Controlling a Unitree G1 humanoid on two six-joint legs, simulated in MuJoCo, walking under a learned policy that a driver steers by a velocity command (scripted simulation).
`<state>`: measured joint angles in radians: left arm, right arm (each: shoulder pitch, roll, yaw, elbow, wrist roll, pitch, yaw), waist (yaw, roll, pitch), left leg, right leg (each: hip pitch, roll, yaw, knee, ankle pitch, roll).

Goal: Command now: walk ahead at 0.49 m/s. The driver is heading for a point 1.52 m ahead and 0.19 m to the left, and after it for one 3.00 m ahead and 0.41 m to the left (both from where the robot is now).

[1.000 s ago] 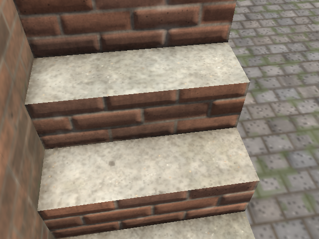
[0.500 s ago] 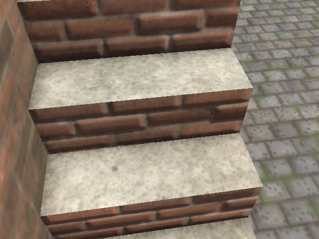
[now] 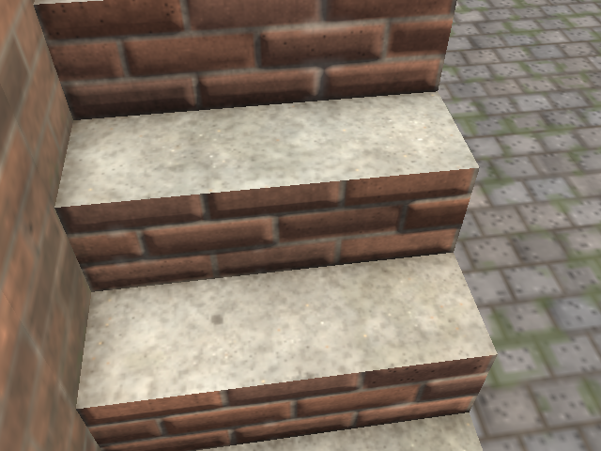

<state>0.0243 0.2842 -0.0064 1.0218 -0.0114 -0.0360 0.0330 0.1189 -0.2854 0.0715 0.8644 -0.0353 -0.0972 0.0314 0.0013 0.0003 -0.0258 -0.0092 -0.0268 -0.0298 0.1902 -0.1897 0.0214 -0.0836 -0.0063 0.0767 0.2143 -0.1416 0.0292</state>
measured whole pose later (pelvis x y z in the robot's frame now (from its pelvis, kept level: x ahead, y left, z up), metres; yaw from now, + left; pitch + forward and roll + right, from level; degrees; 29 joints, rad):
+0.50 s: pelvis +0.00 +0.00 +0.00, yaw +0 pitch +0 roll +0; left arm 0.02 0.29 -0.01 1.03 -0.01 -0.04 0.03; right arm 0.11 -0.29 0.07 0.87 -0.03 -0.10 0.03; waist 0.00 0.00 -0.02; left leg -0.01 -0.02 -0.03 0.19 -0.18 0.02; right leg -0.08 0.00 0.08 0.20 -0.13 0.03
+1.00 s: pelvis -0.01 +0.00 +0.00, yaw +0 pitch +0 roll +0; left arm 0.08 0.31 0.02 1.07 -0.01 -0.01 0.03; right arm 0.18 -0.29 0.06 0.91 -0.03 -0.07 0.03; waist -0.01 -0.01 0.00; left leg -0.04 -0.02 -0.03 0.25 -0.21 0.02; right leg -0.12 0.00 0.08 0.27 -0.15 0.03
